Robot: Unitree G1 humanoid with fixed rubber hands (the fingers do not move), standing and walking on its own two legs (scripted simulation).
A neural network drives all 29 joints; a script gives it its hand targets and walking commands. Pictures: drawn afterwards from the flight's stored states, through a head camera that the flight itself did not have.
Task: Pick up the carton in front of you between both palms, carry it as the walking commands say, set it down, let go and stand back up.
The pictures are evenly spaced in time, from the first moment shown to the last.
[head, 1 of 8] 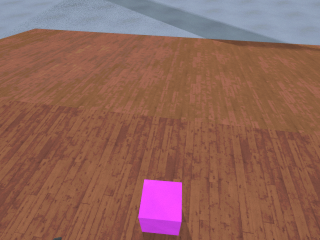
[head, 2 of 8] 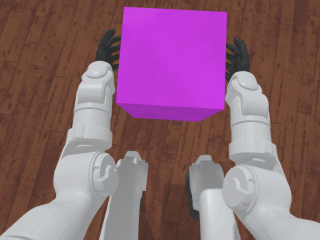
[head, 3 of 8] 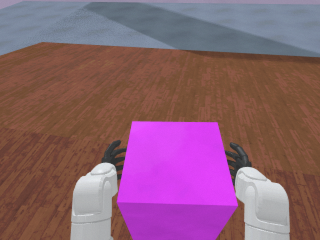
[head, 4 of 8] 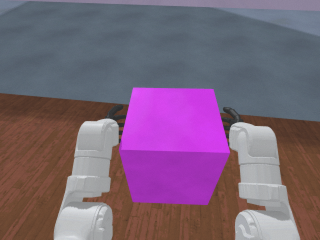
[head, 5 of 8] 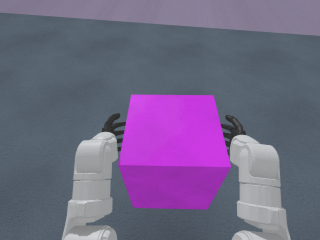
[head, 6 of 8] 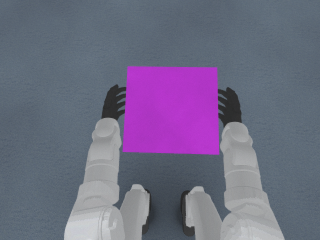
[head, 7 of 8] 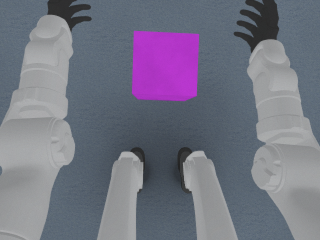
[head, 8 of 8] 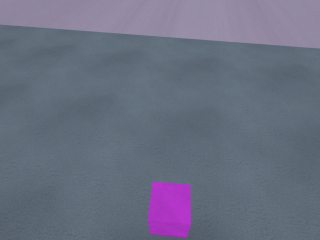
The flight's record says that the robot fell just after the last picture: no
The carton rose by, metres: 0.69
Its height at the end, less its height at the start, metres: -0.51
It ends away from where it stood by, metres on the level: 4.90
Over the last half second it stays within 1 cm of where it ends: yes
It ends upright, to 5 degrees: yes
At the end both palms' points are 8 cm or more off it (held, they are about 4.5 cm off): yes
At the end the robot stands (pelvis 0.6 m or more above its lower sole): yes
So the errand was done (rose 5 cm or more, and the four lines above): yes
